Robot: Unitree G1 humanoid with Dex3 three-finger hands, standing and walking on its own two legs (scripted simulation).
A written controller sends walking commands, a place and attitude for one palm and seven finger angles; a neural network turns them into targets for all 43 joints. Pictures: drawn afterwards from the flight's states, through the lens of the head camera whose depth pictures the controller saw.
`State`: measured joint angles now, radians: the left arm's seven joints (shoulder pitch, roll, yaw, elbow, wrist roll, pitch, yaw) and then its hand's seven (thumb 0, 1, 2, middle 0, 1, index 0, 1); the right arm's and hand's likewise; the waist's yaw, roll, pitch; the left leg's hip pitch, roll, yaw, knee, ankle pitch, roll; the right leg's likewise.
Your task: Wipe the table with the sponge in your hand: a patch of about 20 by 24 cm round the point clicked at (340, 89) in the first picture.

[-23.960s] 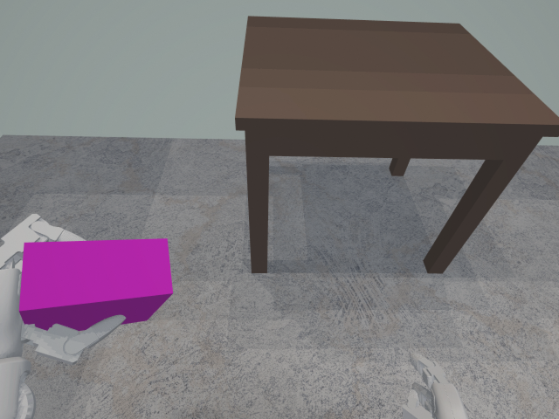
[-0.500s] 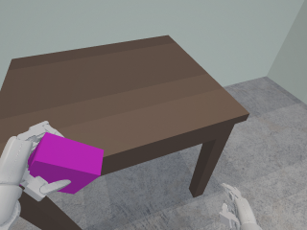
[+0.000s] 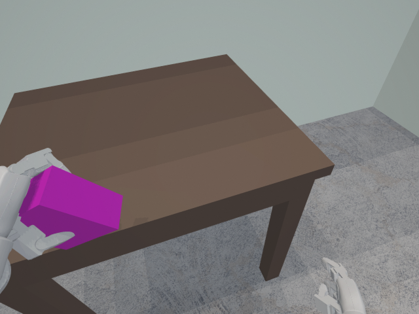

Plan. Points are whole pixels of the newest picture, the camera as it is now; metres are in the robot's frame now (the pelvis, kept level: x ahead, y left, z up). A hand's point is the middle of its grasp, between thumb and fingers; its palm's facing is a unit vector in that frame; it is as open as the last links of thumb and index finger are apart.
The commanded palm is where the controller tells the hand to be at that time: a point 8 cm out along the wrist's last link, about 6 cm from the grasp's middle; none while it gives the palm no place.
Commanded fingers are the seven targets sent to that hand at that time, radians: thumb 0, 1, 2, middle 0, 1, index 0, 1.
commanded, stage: turn the palm down, sponge in hand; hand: left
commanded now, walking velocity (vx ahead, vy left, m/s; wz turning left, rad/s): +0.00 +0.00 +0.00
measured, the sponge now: (72, 216) +0.22 +0.26 +0.13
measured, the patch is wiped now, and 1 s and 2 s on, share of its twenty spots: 0.00 0.00 0.00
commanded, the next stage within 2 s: move the sponge above the wiping area in 1.34 s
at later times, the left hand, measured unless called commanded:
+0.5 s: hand (11, 198) +0.20 +0.32 +0.19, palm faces +0.33 -0.22 -0.92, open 10.2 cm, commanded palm +0.16 +0.31 +0.25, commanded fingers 0.00 0.10 1.30 -1.20 -1.60 -1.20 -1.60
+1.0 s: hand (4, 199) +0.20 +0.34 +0.19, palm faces +0.25 -0.12 -0.96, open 10.2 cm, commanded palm +0.16 +0.32 +0.26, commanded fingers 0.00 0.10 1.30 -1.20 -1.60 -1.20 -1.60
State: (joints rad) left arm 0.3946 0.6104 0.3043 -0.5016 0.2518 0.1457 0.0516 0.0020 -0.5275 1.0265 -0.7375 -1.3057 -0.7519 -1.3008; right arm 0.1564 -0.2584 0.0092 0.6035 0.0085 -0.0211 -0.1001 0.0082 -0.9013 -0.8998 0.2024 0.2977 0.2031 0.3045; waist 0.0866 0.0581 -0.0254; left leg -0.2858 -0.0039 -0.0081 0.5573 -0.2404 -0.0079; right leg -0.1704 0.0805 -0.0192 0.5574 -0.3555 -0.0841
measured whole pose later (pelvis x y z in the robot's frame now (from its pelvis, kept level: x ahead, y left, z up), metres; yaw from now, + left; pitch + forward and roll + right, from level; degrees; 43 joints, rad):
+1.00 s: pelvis -0.03 +0.04 +0.01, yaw +0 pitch -6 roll +0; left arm 0.05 0.57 0.03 -0.32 0.75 0.48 -0.04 0.00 -0.52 1.03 -0.73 -1.31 -0.75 -1.31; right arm -0.04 -0.26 0.08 0.66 0.05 0.05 -0.06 0.01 -0.90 -0.90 0.20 0.30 0.20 0.30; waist 0.14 0.13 0.02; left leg -0.18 -0.05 0.01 0.39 -0.12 0.05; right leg -0.07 0.04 -0.01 0.41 -0.25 -0.03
